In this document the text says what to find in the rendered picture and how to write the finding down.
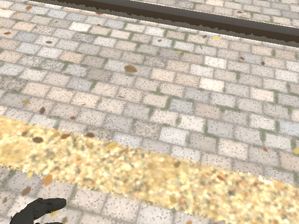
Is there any robot left hand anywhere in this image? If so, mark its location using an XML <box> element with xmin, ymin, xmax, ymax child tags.
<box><xmin>9</xmin><ymin>198</ymin><xmax>66</xmax><ymax>224</ymax></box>

